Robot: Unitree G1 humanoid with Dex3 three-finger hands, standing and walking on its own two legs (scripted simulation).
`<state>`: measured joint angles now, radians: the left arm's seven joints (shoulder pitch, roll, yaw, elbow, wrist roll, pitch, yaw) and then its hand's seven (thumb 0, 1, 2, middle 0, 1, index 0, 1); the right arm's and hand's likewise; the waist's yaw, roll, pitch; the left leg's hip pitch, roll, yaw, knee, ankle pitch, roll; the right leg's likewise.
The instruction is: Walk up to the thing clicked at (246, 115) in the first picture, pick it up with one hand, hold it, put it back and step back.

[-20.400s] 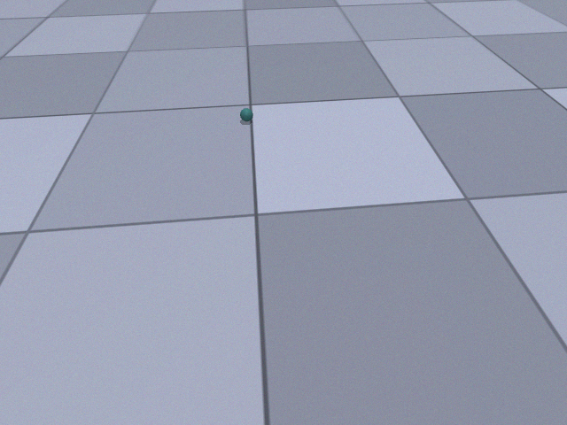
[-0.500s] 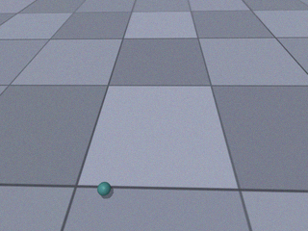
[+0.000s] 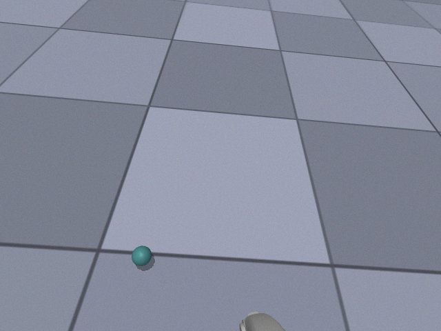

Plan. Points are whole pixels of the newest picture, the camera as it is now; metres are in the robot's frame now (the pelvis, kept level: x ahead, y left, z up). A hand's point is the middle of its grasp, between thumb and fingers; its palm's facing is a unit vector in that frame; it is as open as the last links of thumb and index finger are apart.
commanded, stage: walk up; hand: left
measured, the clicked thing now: (141, 255) +0.56 +0.31 -0.72
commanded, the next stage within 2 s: none
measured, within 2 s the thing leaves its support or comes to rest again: neither
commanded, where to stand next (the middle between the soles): +0.11 -0.06 m, yaw -3 degrees
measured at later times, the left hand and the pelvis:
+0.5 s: hand out of the picture +0.14 +0.17 -0.14, palm faces -0.03 -0.91 -0.41, open 7.4 cm; pelvis +0.00 -0.08 -0.01, yaw -1 degrees
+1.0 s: hand out of the picture -0.02 +0.26 -0.18, palm faces -0.01 -0.95 -0.33, open 7.4 cm; pelvis -0.08 -0.02 -0.01, yaw -1 degrees
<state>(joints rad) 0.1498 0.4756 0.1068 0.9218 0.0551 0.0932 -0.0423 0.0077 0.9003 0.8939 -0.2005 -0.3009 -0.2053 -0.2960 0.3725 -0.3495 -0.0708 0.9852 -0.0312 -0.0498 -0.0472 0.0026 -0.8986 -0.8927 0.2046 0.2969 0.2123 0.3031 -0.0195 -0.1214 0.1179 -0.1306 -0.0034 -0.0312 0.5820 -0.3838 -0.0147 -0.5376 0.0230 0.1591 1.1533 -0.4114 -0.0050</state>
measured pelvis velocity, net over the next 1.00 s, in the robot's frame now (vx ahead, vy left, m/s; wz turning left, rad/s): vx -0.08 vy -0.02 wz -0.02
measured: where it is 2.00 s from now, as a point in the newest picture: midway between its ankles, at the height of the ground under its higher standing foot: outside the picture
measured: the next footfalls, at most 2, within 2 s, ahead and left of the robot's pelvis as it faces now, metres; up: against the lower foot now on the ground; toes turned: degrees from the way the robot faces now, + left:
right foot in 0.26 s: +0.12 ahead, -0.21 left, +0.00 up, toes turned +0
left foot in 0.76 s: +0.01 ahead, +0.13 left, +0.00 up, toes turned -1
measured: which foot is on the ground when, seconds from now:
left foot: down 0.00-0.28, up 0.30-0.74, down 0.76-1.00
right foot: up 0.00-0.24, down 0.26-0.80, up 0.82-1.00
